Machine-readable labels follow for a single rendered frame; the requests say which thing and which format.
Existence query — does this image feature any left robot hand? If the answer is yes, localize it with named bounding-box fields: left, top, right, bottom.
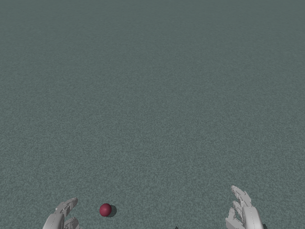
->
left=43, top=198, right=82, bottom=229

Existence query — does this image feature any right robot hand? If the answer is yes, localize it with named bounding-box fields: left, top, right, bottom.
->
left=225, top=185, right=264, bottom=229

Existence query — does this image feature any ball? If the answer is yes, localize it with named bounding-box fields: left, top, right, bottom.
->
left=100, top=203, right=112, bottom=217

